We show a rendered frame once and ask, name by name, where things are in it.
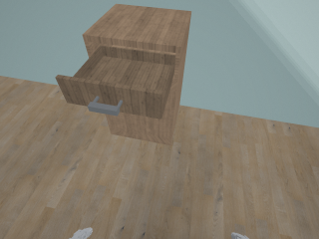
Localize handle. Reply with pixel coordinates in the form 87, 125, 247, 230
88, 96, 123, 117

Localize left robot hand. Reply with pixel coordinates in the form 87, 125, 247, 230
69, 227, 93, 239

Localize drawer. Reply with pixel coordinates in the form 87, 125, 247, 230
55, 45, 176, 120

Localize cabinet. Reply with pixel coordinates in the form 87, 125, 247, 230
82, 3, 191, 145

